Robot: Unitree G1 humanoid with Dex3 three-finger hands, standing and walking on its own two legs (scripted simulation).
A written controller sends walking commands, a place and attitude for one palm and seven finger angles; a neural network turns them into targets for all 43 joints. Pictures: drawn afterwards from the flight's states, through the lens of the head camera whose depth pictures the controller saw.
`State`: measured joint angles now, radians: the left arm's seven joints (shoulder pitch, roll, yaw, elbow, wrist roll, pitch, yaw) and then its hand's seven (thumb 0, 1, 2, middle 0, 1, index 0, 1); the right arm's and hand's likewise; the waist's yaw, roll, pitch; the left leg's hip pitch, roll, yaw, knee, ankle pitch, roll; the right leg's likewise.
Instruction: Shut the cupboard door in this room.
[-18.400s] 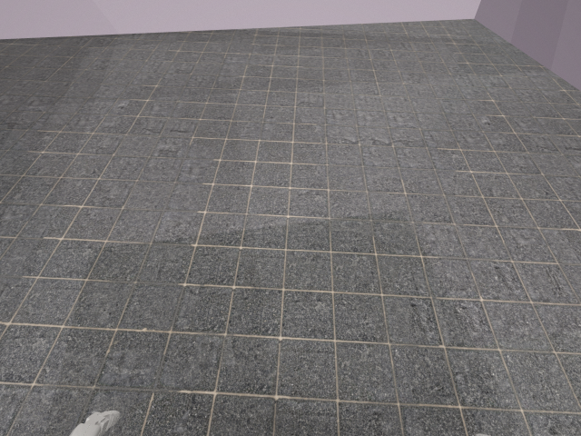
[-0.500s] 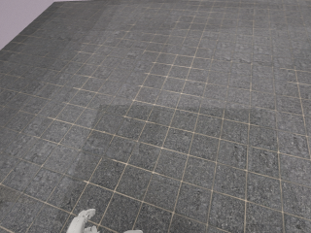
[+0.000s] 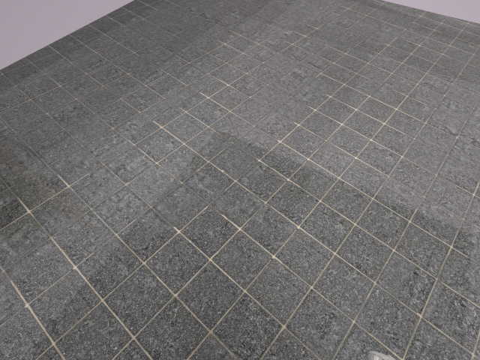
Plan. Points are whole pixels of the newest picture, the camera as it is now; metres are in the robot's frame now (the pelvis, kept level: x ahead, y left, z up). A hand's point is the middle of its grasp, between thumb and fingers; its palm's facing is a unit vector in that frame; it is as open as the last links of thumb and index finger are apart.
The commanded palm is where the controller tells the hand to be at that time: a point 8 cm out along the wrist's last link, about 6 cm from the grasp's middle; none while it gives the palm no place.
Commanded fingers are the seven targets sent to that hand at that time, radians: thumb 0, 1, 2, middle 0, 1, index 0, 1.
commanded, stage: turn or walk to find it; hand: left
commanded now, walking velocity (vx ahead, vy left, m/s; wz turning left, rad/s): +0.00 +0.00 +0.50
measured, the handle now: out of the picture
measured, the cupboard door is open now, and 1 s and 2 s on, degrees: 91 91 91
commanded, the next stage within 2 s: none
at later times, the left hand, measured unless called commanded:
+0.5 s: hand out of the picture +0.08 +0.19 -0.13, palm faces +0.20 -0.94 -0.28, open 7.4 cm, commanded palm none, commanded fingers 0.00 0.90 0.90 -0.20 -0.30 -0.20 -0.30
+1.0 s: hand out of the picture -0.13 +0.16 -0.16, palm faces +0.54 -0.81 -0.24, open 7.4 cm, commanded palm none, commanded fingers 0.00 0.90 0.90 -0.20 -0.30 -0.20 -0.30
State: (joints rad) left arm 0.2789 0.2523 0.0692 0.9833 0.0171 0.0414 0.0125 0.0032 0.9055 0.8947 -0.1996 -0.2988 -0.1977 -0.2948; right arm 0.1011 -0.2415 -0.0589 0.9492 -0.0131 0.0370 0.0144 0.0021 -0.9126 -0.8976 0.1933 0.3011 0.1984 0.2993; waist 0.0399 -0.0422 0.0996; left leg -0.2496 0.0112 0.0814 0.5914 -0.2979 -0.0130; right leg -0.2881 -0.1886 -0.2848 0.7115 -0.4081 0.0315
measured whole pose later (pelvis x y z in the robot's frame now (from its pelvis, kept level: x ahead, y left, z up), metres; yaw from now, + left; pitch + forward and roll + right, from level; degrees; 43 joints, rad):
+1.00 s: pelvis -0.05 -0.03 +0.01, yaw +31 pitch +0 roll +0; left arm 0.26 0.22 0.06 0.97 0.03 0.02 0.01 0.00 0.90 0.89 -0.20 -0.30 -0.20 -0.29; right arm 0.16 -0.24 -0.07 0.97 -0.02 0.06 0.02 0.00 -0.91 -0.90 0.19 0.30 0.20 0.30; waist 0.03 -0.02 0.08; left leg -0.26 0.05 0.08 0.67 -0.42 -0.06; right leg -0.26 -0.18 -0.33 0.58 -0.29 0.01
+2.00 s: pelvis +0.23 +0.16 +0.02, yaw +53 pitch -1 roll -1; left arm 0.43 0.14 0.03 1.13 0.02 -0.08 0.01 0.00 0.92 0.90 -0.19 -0.30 -0.19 -0.29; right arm 0.12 -0.20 -0.05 1.01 -0.03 0.00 0.03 0.00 -0.91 -0.90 0.19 0.30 0.20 0.30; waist 0.04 0.02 0.06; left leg -0.56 0.11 0.06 0.83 -0.14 -0.02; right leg 0.00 -0.03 -0.28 0.35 -0.33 -0.02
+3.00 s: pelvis +0.51 +0.47 +0.02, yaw +54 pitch -2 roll +1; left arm 0.25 0.17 0.06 1.07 0.02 -0.07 0.01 -0.03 0.95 0.89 -0.20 -0.30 -0.20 -0.29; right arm 0.25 -0.19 -0.07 1.06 -0.03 -0.01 0.00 0.00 -0.91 -0.90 0.19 0.30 0.20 0.30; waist -0.02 0.04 0.04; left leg -0.58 0.13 0.02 1.15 -0.17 -0.03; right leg -0.17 -0.01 -0.20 0.42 -0.22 -0.09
